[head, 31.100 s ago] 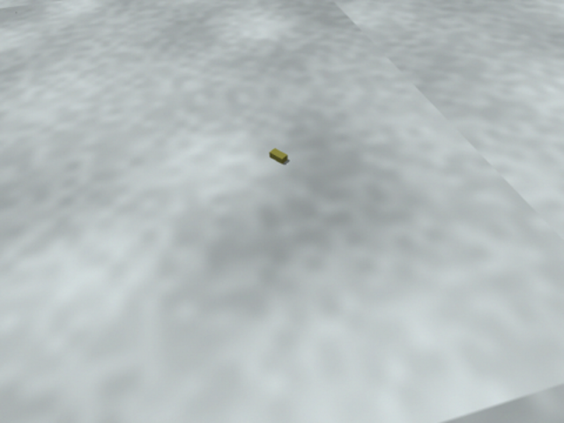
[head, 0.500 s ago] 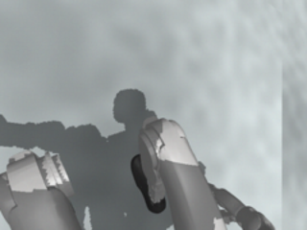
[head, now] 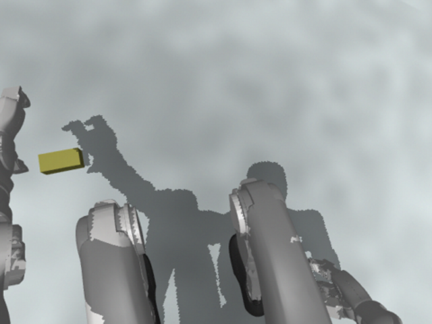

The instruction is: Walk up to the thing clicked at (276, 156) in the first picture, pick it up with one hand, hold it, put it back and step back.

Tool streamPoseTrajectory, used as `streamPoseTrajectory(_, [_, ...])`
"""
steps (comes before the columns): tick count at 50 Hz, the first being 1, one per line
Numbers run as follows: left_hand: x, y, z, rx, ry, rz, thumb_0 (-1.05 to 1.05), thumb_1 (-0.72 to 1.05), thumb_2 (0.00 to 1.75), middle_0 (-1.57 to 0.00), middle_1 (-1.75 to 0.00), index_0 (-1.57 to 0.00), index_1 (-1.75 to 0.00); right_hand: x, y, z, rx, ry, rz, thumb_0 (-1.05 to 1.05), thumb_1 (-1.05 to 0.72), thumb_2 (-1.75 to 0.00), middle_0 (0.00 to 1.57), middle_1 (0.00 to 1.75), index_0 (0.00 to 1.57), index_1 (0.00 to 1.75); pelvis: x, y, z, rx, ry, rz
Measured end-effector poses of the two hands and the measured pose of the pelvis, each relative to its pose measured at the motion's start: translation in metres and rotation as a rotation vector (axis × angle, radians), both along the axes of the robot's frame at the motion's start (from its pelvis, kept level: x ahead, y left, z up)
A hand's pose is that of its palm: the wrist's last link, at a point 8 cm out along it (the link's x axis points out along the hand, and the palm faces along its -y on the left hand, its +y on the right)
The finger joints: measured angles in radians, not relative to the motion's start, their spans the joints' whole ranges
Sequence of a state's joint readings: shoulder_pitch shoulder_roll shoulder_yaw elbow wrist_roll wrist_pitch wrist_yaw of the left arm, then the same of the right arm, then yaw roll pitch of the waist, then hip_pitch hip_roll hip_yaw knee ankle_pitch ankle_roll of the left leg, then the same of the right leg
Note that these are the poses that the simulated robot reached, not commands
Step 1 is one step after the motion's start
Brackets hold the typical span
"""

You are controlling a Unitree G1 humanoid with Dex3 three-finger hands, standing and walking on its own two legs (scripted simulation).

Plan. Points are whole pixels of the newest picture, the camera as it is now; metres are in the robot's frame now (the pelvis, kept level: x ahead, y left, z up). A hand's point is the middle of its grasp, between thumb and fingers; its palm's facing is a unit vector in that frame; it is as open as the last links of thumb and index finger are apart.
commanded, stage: withdraw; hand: left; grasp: from above
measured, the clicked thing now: (62, 161) +0.45 +0.33 -0.32
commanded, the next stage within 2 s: home in 0.44 s
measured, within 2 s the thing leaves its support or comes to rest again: neither
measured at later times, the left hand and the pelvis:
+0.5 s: hand (29, 147) +0.44 +0.34 -0.18, palm faces -0.42 -0.05 -0.91, open 13.4 cm; pelvis -0.01 +0.00 -0.02, yaw +0 degrees
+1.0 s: hand out of the picture +0.35 +0.30 -0.01, palm faces -0.32 -0.52 -0.79, open 8.5 cm; pelvis +0.00 -0.01 +0.10, yaw +4 degrees
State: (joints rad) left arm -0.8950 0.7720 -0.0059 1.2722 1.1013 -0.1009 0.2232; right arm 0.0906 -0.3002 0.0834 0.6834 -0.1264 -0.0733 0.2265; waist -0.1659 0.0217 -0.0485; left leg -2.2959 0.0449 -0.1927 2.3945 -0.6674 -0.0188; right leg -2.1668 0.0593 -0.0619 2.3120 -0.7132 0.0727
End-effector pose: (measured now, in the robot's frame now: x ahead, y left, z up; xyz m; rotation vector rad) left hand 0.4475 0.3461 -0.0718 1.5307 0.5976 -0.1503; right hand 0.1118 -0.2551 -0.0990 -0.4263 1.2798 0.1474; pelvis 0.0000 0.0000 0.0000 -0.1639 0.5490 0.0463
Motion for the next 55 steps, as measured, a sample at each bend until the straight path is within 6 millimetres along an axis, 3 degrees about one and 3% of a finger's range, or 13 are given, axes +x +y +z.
streamPoseTrajectory(5, [-0.001,-0.014,0.009,-0.056,0.04,-0.054,0.0,-0.4,0.91,-0.18,-0.92,-0.18,-0.91,-0.011,-0.011,0.015,-0.055,0.026,-0.021,0.0,-0.91,-0.89,0.2,0.3,0.2,0.3,-0.006,-0.005,0.012,0.014,-0.001,0.009])
streamPoseTrajectory(12, [0.001,-0.016,-0.012,-0.089,0.032,-0.098,0.0,-0.43,0.94,-0.16,-0.94,-0.15,-0.94,-0.04,-0.03,0.026,-0.178,0.088,-0.04,0.0,-0.9,-0.89,0.2,0.3,0.2,0.3,-0.011,-0.007,0.005,0.009,-0.019,0.005])
streamPoseTrajectory(19, [-0.002,-0.013,-0.044,-0.081,0.012,-0.119,0.0,-0.43,0.93,-0.15,-0.94,-0.15,-0.93,-0.069,-0.03,0.017,-0.224,0.165,-0.05,0.0,-0.9,-0.89,0.2,0.3,0.2,0.3,-0.013,-0.005,-0.013,-0.001,-0.036,0.0])
streamPoseTrajectory(25, [-0.001,-0.008,-0.047,-0.047,-0.046,-0.125,0.0,-0.39,0.9,-0.19,-0.91,-0.19,-0.9,-0.074,-0.014,0.001,-0.183,0.177,-0.074,0.0,-0.9,-0.89,0.2,0.3,0.2,0.3,-0.01,-0.002,-0.021,-0.004,-0.026,0.002])
streamPoseTrajectory(32, [0.006,-0.007,-0.015,-0.023,-0.099,-0.083,0.0,-0.3,0.85,-0.22,-0.82,-0.22,-0.8,-0.053,0.005,-0.005,-0.102,0.119,-0.095,0.0,-0.9,-0.89,0.2,0.3,0.2,0.3,-0.005,0.0,-0.008,0.001,0.017,0.009])
streamPoseTrajectory(36, [0.006,-0.008,0.009,-0.043,-0.108,-0.025,0.0,-0.17,0.83,-0.23,-0.69,-0.22,-0.68,-0.039,0.008,0.004,-0.07,0.073,-0.11,0.0,-0.9,-0.89,0.2,0.3,0.2,0.3,-0.003,0.0,0.006,0.006,0.038,0.015])
streamPoseTrajectory(40, [-0.006,-0.011,0.038,-0.112,-0.111,0.044,0.0,0.04,0.82,-0.23,-0.56,-0.22,-0.56,-0.027,0.005,0.02,-0.045,0.046,-0.135,0.0,-0.9,-0.89,0.2,0.3,0.2,0.3,-0.001,-0.001,0.027,0.017,0.055,0.026])
streamPoseTrajectory(49, [-0.085,-0.025,0.104,-0.386,-0.067,0.228,0.0,0.61,0.86,-0.22,-0.37,-0.21,-0.37,0.016,-0.005,0.081,-0.031,-0.067,-0.143,0.0,-0.9,-0.89,0.2,0.3,0.2,0.3,0.0,-0.005,0.093,0.047,0.038,0.041])
streamPoseTrajectory(55, [-0.142,-0.037,0.152,-0.578,-0.102,0.34,0.0,0.8,0.88,-0.22,-0.32,-0.22,-0.32,0.061,0.002,0.137,-0.031,-0.22,-0.109,0.0,-0.91,-0.89,0.2,0.3,0.2,0.3,-0.001,-0.007,0.14,0.059,-0.005,0.063])
